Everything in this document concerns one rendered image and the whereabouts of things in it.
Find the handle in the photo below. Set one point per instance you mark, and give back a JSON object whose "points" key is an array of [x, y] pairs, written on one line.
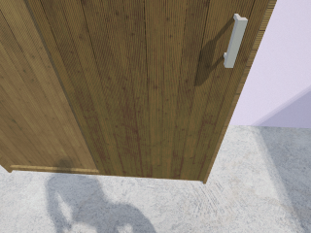
{"points": [[235, 40]]}

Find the wardrobe door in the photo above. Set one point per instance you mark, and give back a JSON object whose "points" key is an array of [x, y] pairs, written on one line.
{"points": [[146, 78], [38, 125]]}

